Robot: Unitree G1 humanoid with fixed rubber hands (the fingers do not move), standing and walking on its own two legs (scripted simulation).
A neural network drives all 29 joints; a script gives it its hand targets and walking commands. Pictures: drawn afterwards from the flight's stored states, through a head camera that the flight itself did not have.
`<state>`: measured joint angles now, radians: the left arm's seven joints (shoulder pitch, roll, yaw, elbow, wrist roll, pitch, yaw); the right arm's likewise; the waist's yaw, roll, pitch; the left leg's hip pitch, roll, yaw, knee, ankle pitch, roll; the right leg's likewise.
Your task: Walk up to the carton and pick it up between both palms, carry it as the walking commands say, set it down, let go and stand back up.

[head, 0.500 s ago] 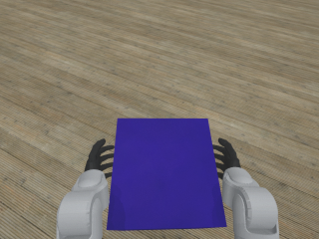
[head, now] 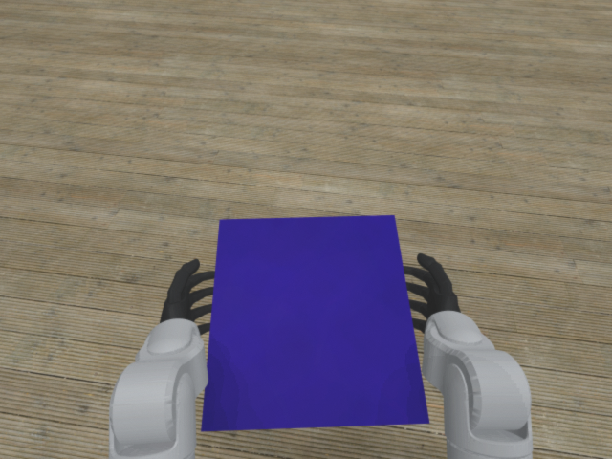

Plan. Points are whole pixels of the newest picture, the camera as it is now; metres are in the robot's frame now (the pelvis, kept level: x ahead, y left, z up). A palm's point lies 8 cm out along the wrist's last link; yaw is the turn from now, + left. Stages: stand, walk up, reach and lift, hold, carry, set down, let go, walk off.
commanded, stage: carry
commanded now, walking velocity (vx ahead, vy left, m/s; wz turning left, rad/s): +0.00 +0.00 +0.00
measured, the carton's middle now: (309, 332) +0.30 +0.00 +0.01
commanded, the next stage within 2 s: none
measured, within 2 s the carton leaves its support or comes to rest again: neither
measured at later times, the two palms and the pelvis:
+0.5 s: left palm (305, 362) +0.22 +0.01 +0.11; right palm (601, 387) +0.18 -0.28 +0.11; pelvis -0.05 -0.10 +0.01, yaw -6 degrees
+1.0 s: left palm out of the picture +0.14 -0.01 +0.11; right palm out of the picture +0.07 -0.29 +0.11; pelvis -0.15 -0.09 +0.00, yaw -14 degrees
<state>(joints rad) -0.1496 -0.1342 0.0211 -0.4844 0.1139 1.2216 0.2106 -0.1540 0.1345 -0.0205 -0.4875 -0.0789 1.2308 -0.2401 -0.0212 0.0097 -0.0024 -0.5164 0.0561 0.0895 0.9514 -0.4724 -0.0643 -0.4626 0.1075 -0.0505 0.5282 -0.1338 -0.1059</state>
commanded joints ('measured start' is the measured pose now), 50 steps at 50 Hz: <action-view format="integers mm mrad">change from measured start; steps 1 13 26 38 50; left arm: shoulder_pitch -281 -323 -340 -359 -366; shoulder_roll -972 -921 -978 -942 -996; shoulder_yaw -591 -601 -527 -549 -599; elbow -78 -57 -5 6 -51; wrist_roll -366 -369 -352 -380 -405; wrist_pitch -1 36 19 38 23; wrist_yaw -244 -222 -235 -240 -244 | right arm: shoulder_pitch -301 -304 -421 -349 -339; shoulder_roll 1010 920 1003 969 998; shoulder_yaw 596 539 602 531 534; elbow -57 -64 -49 22 -39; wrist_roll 374 331 377 331 337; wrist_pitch -13 13 19 15 -6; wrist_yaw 269 260 259 243 256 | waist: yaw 31 19 19 25 35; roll -95 151 -159 -144 120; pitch -369 -222 -308 -286 -277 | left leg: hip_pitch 73 319 172 147 174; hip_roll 7 188 25 44 296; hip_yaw -46 -5 6 10 13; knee -120 -535 -315 -219 -517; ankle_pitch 5 567 114 55 509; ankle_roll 24 143 25 1 166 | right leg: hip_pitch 306 -18 265 127 -27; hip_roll -342 -75 -308 -349 -163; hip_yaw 391 -44 160 339 11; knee -220 302 -157 -171 534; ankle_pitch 210 -206 155 153 -274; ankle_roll -44 129 14 -8 121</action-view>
